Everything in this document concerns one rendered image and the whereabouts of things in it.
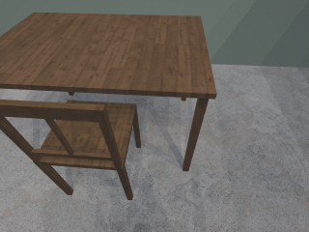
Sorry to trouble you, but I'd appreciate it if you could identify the chair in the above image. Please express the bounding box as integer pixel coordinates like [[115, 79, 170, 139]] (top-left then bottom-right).
[[0, 100, 141, 200]]

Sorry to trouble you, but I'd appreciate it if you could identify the table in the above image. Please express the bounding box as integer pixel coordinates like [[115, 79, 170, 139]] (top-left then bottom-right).
[[0, 12, 217, 172]]

